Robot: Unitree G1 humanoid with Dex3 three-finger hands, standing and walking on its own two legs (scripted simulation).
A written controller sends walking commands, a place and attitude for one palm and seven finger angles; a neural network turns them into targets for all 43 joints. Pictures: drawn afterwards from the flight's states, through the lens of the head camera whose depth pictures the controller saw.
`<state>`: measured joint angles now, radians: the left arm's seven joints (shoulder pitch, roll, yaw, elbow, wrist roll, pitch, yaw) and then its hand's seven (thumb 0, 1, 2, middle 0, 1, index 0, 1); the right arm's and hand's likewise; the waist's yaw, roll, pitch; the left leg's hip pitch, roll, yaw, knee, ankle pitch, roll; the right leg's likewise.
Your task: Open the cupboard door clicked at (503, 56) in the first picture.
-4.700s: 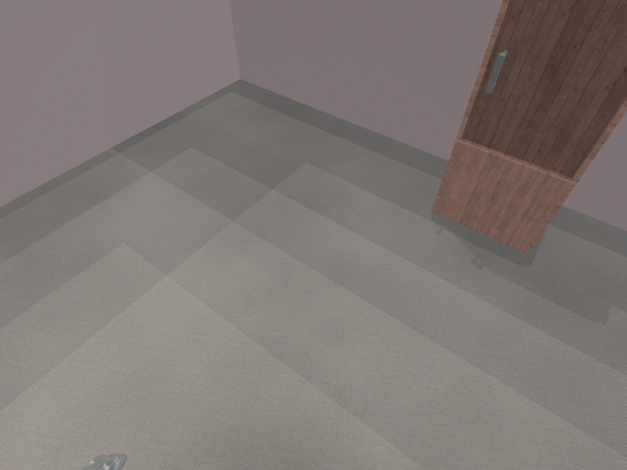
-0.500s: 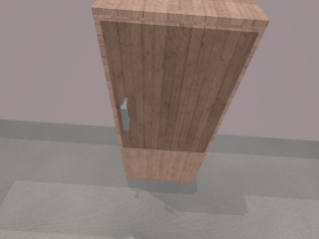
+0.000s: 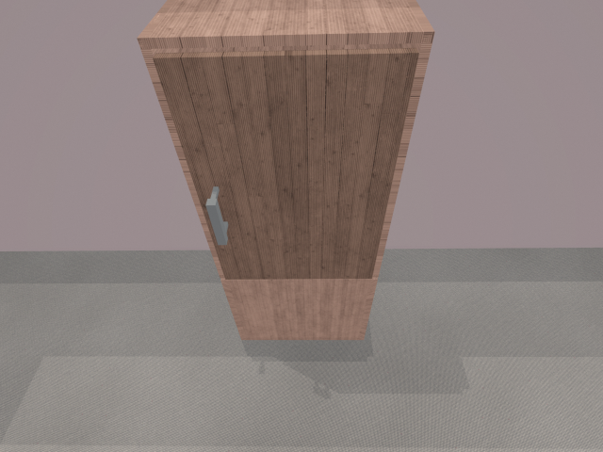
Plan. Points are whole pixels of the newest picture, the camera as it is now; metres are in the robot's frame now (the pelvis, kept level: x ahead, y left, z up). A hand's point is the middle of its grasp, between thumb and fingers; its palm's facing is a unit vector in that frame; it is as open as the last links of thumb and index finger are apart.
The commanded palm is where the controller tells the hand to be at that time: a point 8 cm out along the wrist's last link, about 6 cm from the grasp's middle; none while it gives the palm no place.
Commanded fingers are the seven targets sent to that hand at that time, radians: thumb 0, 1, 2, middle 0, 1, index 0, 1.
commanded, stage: come to a stop and stand still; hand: left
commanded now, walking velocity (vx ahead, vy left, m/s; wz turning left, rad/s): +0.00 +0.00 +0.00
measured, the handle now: (219, 216) +0.56 +0.21 -0.07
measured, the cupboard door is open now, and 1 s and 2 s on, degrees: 0 0 0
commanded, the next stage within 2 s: look again from close up in 0.38 s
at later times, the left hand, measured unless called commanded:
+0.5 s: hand out of the picture -0.03 +0.16 -0.17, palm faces +0.05 -0.98 -0.19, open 7.4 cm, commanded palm none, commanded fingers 0.00 0.90 0.90 -0.20 -0.30 -0.20 -0.30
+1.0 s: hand out of the picture -0.05 +0.21 -0.18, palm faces +0.07 -0.98 -0.21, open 7.4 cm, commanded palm none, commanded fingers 0.00 0.90 0.90 -0.20 -0.30 -0.20 -0.30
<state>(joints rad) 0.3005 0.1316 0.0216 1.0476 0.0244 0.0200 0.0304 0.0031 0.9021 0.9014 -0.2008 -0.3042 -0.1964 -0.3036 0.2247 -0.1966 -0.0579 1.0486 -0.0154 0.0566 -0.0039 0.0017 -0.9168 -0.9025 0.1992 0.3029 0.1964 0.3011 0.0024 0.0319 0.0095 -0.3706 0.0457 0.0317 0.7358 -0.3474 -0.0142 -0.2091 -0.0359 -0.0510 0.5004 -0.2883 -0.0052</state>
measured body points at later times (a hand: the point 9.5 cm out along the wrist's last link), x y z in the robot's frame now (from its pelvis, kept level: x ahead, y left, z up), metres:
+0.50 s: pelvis -0.03 +0.00 +0.00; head -0.02 +0.00 +0.45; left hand -0.04 +0.22 -0.16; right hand -0.04 -0.21 -0.16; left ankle -0.01 +0.14 -0.74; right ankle -0.01 -0.12 -0.74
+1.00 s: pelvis -0.04 +0.02 +0.00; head -0.05 +0.03 +0.45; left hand -0.05 +0.26 -0.16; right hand -0.02 -0.20 -0.15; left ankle -0.01 +0.14 -0.74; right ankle -0.01 -0.12 -0.74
